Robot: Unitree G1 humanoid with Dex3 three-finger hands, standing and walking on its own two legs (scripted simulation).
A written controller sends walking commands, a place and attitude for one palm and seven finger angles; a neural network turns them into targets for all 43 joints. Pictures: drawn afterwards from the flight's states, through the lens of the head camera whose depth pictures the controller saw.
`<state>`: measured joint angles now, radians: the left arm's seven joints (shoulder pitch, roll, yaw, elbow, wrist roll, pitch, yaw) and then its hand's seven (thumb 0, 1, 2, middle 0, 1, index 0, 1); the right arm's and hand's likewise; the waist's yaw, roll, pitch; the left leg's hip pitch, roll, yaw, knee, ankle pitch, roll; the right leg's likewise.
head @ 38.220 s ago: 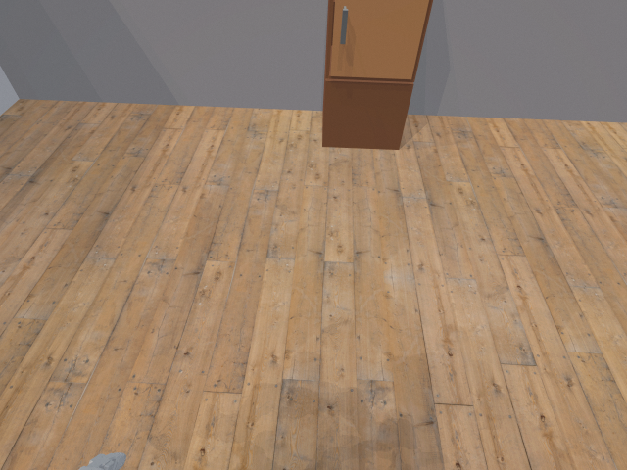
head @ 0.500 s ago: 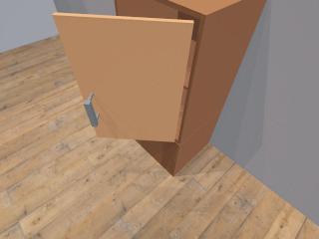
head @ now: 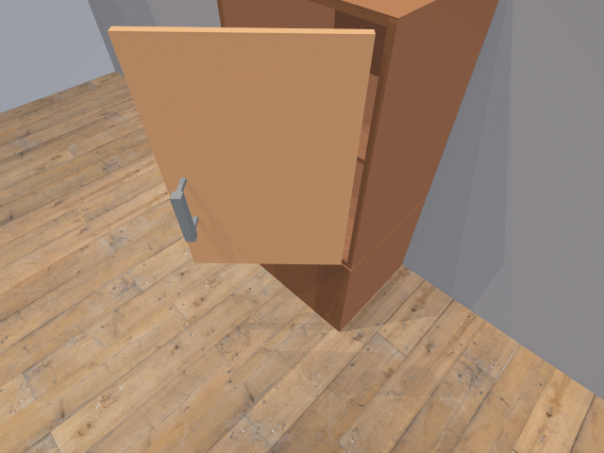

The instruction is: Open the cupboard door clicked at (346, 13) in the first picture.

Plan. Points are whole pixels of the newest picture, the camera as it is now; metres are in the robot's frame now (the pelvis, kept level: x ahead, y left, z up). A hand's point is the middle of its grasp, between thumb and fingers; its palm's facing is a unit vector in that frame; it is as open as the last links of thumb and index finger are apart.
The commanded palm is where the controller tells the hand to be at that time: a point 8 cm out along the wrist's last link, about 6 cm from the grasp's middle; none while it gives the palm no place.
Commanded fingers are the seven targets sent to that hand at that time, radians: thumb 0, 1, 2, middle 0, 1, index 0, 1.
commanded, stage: look again from close up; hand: left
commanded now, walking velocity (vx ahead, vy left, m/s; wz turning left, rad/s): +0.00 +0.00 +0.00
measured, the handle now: (186, 210) +0.59 +0.28 -0.10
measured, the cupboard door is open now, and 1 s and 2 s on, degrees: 43 43 43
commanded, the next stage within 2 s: shuffle to correct the standing spot in 0.22 s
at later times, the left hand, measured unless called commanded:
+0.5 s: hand out of the picture -0.03 +0.18 -0.17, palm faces +0.03 -0.98 -0.20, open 7.4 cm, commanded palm none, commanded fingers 0.00 0.90 0.90 -0.20 -0.30 -0.20 -0.30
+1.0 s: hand out of the picture +0.12 +0.19 -0.16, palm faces +0.03 -0.97 -0.24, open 7.3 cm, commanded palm none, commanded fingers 0.00 0.90 0.90 -0.20 -0.30 -0.20 -0.30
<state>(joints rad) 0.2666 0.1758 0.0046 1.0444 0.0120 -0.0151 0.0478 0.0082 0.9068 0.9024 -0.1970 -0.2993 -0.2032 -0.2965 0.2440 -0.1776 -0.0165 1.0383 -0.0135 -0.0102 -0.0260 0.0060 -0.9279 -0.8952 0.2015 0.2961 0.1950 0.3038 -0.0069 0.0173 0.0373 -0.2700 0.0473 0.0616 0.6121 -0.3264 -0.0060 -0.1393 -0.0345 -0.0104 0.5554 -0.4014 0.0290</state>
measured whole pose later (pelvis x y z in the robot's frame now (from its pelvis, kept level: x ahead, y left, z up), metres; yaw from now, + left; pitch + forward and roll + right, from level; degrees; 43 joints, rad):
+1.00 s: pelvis +0.05 +0.00 +0.00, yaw +1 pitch +1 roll +2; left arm 0.19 0.16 0.01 1.00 0.02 -0.04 0.04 0.00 0.92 0.90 -0.20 -0.30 -0.20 -0.30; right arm 0.27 -0.14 -0.02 1.08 -0.01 0.02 -0.03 0.01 -0.92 -0.90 0.20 0.30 0.20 0.30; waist -0.01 0.00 0.04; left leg -0.30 0.02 0.06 0.78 -0.52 -0.01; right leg -0.26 -0.03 -0.13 0.59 -0.35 -0.06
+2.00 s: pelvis +0.06 +0.01 +0.01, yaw -1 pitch +0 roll +1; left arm 0.23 0.17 -0.01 1.10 0.01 -0.02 0.03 0.01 0.92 0.90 -0.20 -0.30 -0.20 -0.30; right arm 0.28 -0.16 0.01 1.11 -0.02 -0.02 -0.02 0.01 -0.92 -0.90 0.20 0.30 0.19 0.30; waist 0.00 0.01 0.03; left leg -0.17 0.05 0.11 0.42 -0.25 -0.03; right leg -0.19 -0.01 -0.09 0.48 -0.30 -0.04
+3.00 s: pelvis +0.05 +0.07 +0.01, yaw +2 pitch +1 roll +1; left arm 0.24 0.21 0.04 1.03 0.02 0.03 0.02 0.01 0.91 0.90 -0.19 -0.30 -0.20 -0.30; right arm 0.23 -0.15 -0.02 1.03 -0.03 0.00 -0.03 0.00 -0.94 -0.89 0.20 0.30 0.20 0.30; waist 0.01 -0.04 0.03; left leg -0.27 0.00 0.08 0.46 -0.21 0.02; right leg -0.35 -0.03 -0.02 0.86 -0.47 -0.01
